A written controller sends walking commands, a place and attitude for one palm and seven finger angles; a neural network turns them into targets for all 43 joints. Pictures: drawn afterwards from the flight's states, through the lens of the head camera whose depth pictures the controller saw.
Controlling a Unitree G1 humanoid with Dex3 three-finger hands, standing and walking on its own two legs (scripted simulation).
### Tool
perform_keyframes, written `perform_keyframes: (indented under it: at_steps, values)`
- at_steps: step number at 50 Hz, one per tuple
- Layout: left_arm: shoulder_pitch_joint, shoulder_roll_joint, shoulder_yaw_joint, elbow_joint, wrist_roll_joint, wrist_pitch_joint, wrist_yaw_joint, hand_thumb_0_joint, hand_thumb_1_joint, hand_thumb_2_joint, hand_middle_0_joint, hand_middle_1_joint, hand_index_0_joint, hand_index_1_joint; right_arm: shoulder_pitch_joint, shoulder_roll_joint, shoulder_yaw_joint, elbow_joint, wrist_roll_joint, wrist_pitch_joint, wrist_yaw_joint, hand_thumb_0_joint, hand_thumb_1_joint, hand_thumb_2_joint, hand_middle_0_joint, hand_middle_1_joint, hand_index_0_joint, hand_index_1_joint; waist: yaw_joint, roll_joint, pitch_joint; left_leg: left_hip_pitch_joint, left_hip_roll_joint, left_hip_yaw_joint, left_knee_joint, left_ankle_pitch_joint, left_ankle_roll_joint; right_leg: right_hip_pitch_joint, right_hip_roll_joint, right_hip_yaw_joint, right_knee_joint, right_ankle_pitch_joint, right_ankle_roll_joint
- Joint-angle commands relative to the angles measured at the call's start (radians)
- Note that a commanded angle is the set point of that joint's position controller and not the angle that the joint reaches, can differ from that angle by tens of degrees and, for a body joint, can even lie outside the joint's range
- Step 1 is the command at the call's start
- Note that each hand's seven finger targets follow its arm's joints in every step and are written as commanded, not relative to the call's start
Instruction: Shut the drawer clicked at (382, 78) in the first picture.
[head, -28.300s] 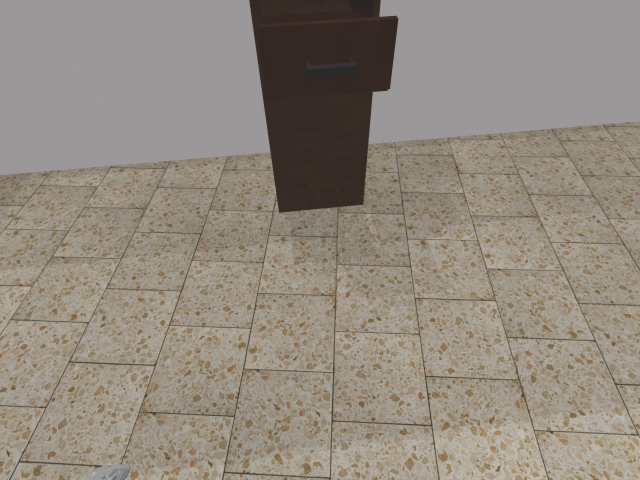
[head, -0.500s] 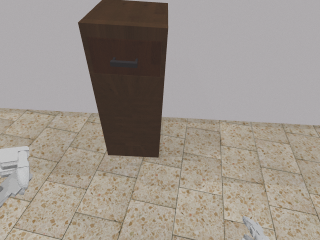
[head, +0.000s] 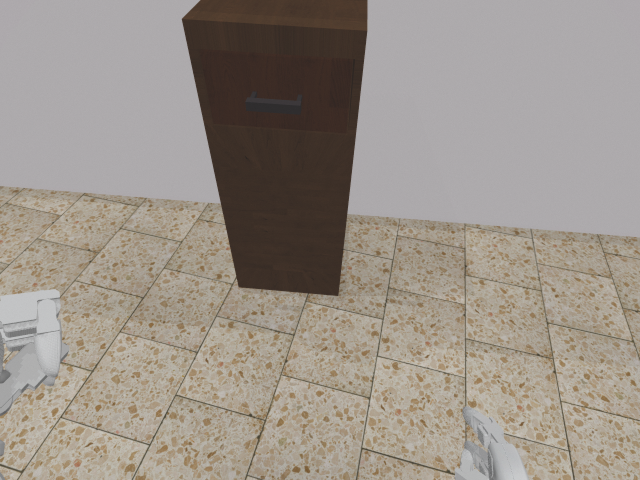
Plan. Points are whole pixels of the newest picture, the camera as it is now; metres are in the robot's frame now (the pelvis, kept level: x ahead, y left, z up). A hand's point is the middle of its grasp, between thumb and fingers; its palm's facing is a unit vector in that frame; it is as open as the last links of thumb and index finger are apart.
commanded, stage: let the arm hang, fingers relaxed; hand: left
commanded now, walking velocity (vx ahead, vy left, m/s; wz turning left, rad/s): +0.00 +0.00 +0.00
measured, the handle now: (275, 101) +0.89 +0.16 +0.04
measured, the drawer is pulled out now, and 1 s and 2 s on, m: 0.00 0.00 0.00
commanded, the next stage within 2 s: look to check the result in 1.14 s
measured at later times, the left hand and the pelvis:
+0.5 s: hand out of the picture -0.03 +0.22 -0.17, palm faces +0.02 -0.97 -0.25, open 4.1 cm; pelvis +0.00 +0.01 +0.01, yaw +2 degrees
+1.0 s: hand out of the picture +0.05 +0.19 -0.16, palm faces +0.01 -0.98 -0.21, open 7.2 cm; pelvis +0.02 +0.01 +0.01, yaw +1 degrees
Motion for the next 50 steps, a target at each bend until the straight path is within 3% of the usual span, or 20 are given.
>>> perform_keyframes:
  at_steps: [1,2,3,4,6,8,9,12,13,14,16,17,18,19,22,32,37,39,43,50]
  values:
    - [-0.021,0.157,0.105,-0.19,-0.016,-0.041,0.019,0.0,0.9,0.9,-1.4,-1.6,-1.4,-1.6,-0.101,-0.129,-0.062,-0.149,0.002,-0.041,-0.02,0.0,-0.9,-0.9,0.2,0.3,0.2,0.3,-0.006,-0.045,-0.057,0.067,0.027,-0.06,-0.085,-0.001,0.016,-0.036,-0.149,0.208,-0.214,-0.126,-0.024]
    - [-0.155,0.062,-0.257,0.642,0.074,0.118,-0.123,0.0,0.9,0.9,-1.4,-1.6,-1.4,-1.6,-0.089,-0.334,-0.133,0.113,-0.002,-0.061,0.066,0.0,-0.9,-0.9,0.2,0.3,0.2,0.3,-0.066,0.026,-0.039,0.014,0.076,-0.126,0.094,0.262,0.029,-0.151,-0.194,0.098,0.032,0.234,-0.038]
    - [-0.133,0.013,-0.222,0.656,0.059,0.196,-0.13,0.0,0.9,0.9,-1.36,-1.557,-1.36,-1.557,-0.021,-0.239,-0.124,0.089,0.01,0.014,0.068,0.0,-0.9,-0.9,0.2,0.3,0.2,0.3,-0.043,0.052,-0.104,0.024,0.089,-0.124,0.011,0.263,0.023,-0.102,-0.139,0.084,0.051,0.16,-0.017]
    - [-0.15,-0.032,-0.247,0.691,0.05,0.212,-0.13,0.0,0.9,0.9,-1.32,-1.513,-1.32,-1.513,-0.028,-0.207,-0.101,0.08,0.003,0.04,0.062,0.0,-0.9,-0.9,0.2,0.3,0.2,0.3,-0.024,0.019,-0.118,-0.036,0.115,-0.172,-0.034,0.19,0.049,-0.082,-0.109,0.05,0.08,0.033,-0.001]
    - [-0.222,-0.019,-0.264,0.79,0.048,0.222,-0.128,0.0,0.9,0.9,-1.24,-1.427,-1.24,-1.427,-0.047,-0.228,-0.087,0.066,-0.013,0.062,0.053,0.0,-0.9,-0.9,0.2,0.3,0.2,0.3,-0.008,-0.093,-0.093,-0.099,0.143,-0.239,-0.088,0.243,0.087,-0.017,-0.076,0.043,0.1,0.003,0.007]
    - [-0.267,0.009,-0.27,0.928,0.049,0.222,-0.125,0.0,0.9,0.9,-1.16,-1.34,-1.16,-1.34,-0.064,-0.242,-0.085,0.087,-0.02,0.076,0.047,0.0,-0.9,-0.9,0.2,0.3,0.2,0.3,0.007,-0.162,-0.099,-0.074,0.105,-0.197,-0.071,0.289,0.071,0.043,-0.099,0.078,0.038,0.11,-0.009]
    - [-0.294,0.022,-0.276,1.003,0.047,0.224,-0.123,0.0,0.9,0.9,-1.12,-1.297,-1.12,-1.297,-0.066,-0.241,-0.084,0.107,-0.02,0.087,0.046,0.0,-0.9,-0.9,0.2,0.3,0.2,0.3,0.004,-0.167,-0.087,-0.048,0.078,-0.165,-0.067,0.253,0.056,0.041,-0.117,0.098,0.004,0.131,-0.02]
    - [-0.346,0.033,-0.305,1.209,0.035,0.23,-0.119,0.0,0.9,0.9,-1.0,-1.167,-1.0,-1.167,-0.075,-0.207,-0.066,0.175,-0.021,0.116,0.045,0.0,-0.9,-0.9,0.2,0.3,0.2,0.3,0.0,0.03,-0.025,-0.021,0.056,-0.141,-0.13,0.133,0.037,0.013,-0.129,0.133,-0.064,0.042,-0.029]
    - [-0.353,0.028,-0.313,1.266,0.033,0.23,-0.119,0.0,0.9,0.9,-0.96,-1.123,-0.96,-1.123,-0.074,-0.196,-0.06,0.196,-0.021,0.122,0.044,0.0,-0.9,-0.9,0.2,0.3,0.2,0.3,0.0,0.063,-0.014,-0.017,0.059,-0.145,-0.156,0.081,0.035,0.011,-0.122,0.136,-0.09,-0.017,-0.029]
    - [-0.352,0.026,-0.32,1.318,0.031,0.23,-0.119,0.0,0.9,0.9,-0.92,-1.08,-0.92,-1.08,-0.067,-0.188,-0.056,0.22,-0.019,0.127,0.043,0.0,-0.9,-0.9,0.2,0.3,0.2,0.3,0.0,0.088,-0.003,-0.016,0.059,-0.149,-0.179,0.035,0.034,0.01,-0.12,0.141,-0.115,-0.064,-0.029]
    - [-0.34,0.01,-0.329,1.402,0.028,0.226,-0.119,0.0,0.9,0.9,-0.84,-0.993,-0.84,-0.993,-0.041,-0.178,-0.055,0.26,-0.015,0.131,0.038,0.0,-0.9,-0.9,0.2,0.3,0.2,0.3,-0.001,0.06,-0.014,0.009,0.062,-0.149,-0.193,-0.004,0.032,0.021,-0.119,0.14,-0.154,-0.093,-0.028]
    - [-0.332,0.003,-0.331,1.442,0.024,0.225,-0.118,0.0,0.9,0.9,-0.8,-0.95,-0.8,-0.95,-0.024,-0.168,-0.055,0.284,-0.015,0.135,0.035,0.0,-0.9,-0.9,0.2,0.3,0.2,0.3,-0.002,0.097,-0.013,0.016,0.061,-0.141,-0.201,-0.035,0.03,0.019,-0.121,0.142,-0.172,-0.116,-0.03]
    - [-0.324,-0.011,-0.322,1.47,0.028,0.225,-0.117,0.0,0.9,0.9,-0.76,-0.907,-0.76,-0.907,-0.012,-0.159,-0.058,0.3,-0.019,0.137,0.033,0.0,-0.9,-0.9,0.2,0.3,0.2,0.3,-0.003,0.135,-0.009,0.013,0.059,-0.142,-0.21,-0.071,0.03,0.019,-0.119,0.14,-0.184,-0.13,-0.034]
    - [-0.32,-0.01,-0.323,1.495,0.028,0.225,-0.118,0.0,0.9,0.9,-0.72,-0.863,-0.72,-0.863,0.001,-0.155,-0.059,0.313,-0.019,0.14,0.031,0.0,-0.9,-0.9,0.2,0.3,0.2,0.3,-0.003,0.135,-0.001,0.01,0.058,-0.143,-0.215,-0.09,0.032,0.018,-0.117,0.138,-0.192,-0.133,-0.037]
    - [-0.317,-0.012,-0.331,1.557,0.025,0.223,-0.118,0.0,0.9,0.9,-0.6,-0.733,-0.6,-0.733,0.051,-0.158,-0.063,0.358,-0.015,0.141,0.028,0.0,-0.9,-0.9,0.2,0.3,0.2,0.3,-0.008,0.045,-0.002,0.032,0.066,-0.15,-0.221,-0.083,0.036,0.012,-0.118,0.124,-0.206,-0.141,-0.038]
    - [-0.29,-0.039,-0.343,1.654,0.021,0.224,-0.108,0.0,0.9,0.9,-0.2,-0.3,-0.2,-0.3,0.112,-0.131,-0.061,0.447,-0.01,0.138,0.018,0.0,-0.9,-0.9,0.2,0.3,0.2,0.3,-0.004,-0.013,0.036,0.052,0.078,-0.148,-0.24,-0.003,0.043,0.015,-0.118,0.098,-0.184,-0.073,-0.034]
    - [-0.295,-0.059,-0.343,1.664,0.022,0.225,-0.103,0.0,0.9,0.9,-0.2,-0.3,-0.2,-0.3,0.112,-0.11,-0.058,0.464,-0.01,0.136,0.017,0.0,-0.9,-0.9,0.2,0.3,0.2,0.3,-0.004,-0.016,0.057,0.05,0.08,-0.144,-0.25,0.009,0.04,0.013,-0.116,0.095,-0.178,-0.064,-0.029]
    - [-0.302,-0.065,-0.342,1.662,0.022,0.224,-0.102,0.0,0.9,0.9,-0.2,-0.3,-0.2,-0.3,0.109,-0.107,-0.058,0.468,-0.012,0.134,0.016,0.0,-0.9,-0.9,0.2,0.3,0.2,0.3,-0.004,0.01,0.053,0.056,0.08,-0.143,-0.252,0.023,0.04,0.019,-0.116,0.096,-0.172,-0.045,-0.027]
    - [-0.309,-0.077,-0.34,1.659,0.024,0.221,-0.1,0.0,0.9,0.9,-0.2,-0.3,-0.2,-0.3,0.1,-0.087,-0.057,0.472,-0.012,0.133,0.017,0.0,-0.9,-0.9,0.2,0.3,0.2,0.3,-0.004,-0.014,0.054,0.07,0.075,-0.125,-0.239,0.073,0.035,0.022,-0.121,0.098,-0.178,-0.013,-0.022]
    - [-0.329,-0.074,-0.335,1.647,0.023,0.216,-0.1,0.0,0.9,0.9,-0.2,-0.3,-0.2,-0.3,0.084,-0.091,-0.058,0.473,-0.012,0.13,0.016,0.0,-0.9,-0.9,0.2,0.3,0.2,0.3,-0.004,0.007,0.046,0.086,0.072,-0.118,-0.227,0.127,0.03,0.041,-0.124,0.104,-0.185,0.027,-0.021]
